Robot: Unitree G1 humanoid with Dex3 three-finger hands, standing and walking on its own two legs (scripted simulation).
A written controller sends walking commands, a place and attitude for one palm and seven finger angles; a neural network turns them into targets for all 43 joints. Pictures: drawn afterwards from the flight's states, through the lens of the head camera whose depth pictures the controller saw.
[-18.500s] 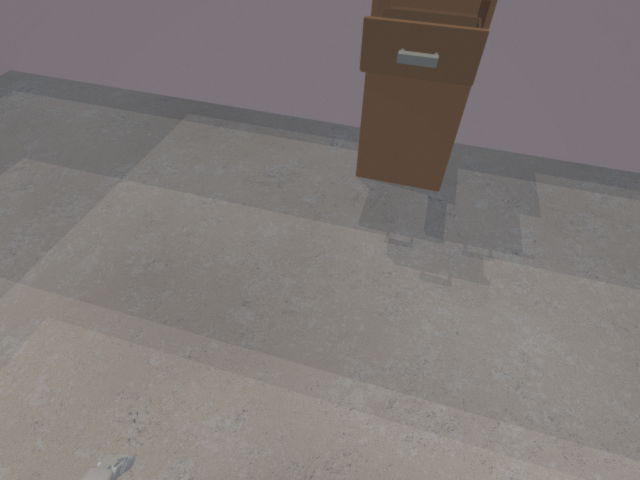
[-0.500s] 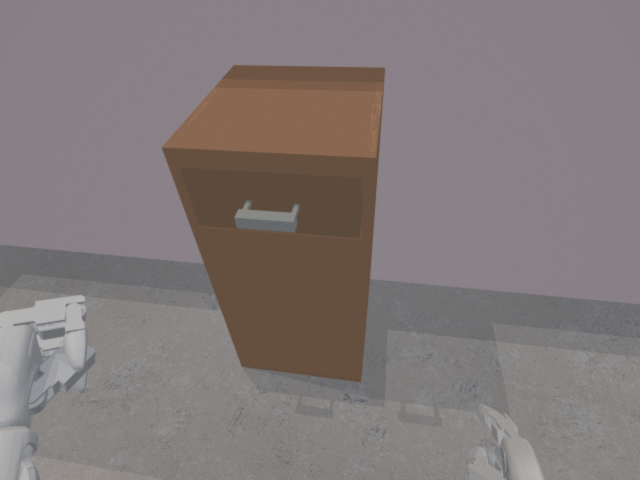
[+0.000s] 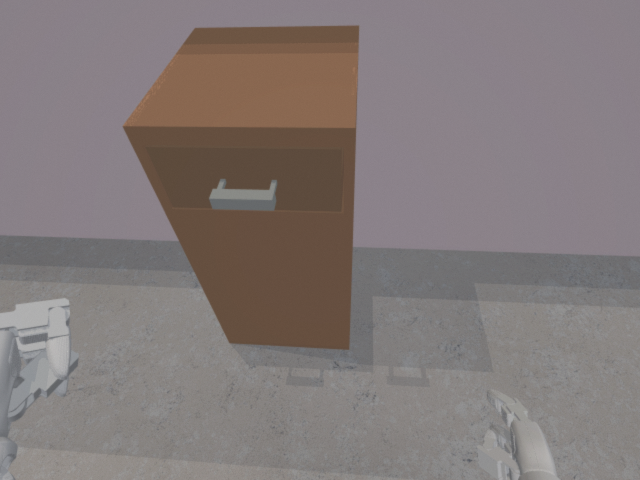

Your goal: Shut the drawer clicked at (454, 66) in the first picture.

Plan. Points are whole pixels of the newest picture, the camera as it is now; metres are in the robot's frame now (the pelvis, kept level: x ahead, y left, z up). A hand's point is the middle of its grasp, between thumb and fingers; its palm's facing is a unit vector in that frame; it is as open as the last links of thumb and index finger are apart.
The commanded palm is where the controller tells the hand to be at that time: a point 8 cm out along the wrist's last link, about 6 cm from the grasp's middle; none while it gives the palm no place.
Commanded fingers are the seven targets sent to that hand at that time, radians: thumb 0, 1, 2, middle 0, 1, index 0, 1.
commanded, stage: step back with the hand held close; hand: left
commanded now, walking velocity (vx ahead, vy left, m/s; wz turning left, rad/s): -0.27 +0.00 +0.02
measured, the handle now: (245, 191) +0.62 +0.19 -0.03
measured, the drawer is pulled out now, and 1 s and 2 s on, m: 0.00 0.00 0.00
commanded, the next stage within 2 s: stop stepping back and stand still in 0.96 s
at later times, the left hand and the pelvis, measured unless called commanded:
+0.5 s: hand out of the picture +0.10 +0.26 +0.15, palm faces +0.38 -0.82 -0.44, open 3.2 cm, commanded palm +0.04 +0.30 +0.17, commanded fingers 0.00 0.90 0.90 -1.40 -1.60 -1.40 -1.60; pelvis -0.08 +0.02 -0.01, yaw +1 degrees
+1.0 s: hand out of the picture +0.00 +0.25 +0.16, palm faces +0.33 -0.84 -0.43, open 3.2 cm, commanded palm -0.06 +0.30 +0.17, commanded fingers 0.00 0.90 0.90 -1.40 -1.60 -1.40 -1.60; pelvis -0.19 +0.02 -0.02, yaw +0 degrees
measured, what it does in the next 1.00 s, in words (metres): walks backwards: right foot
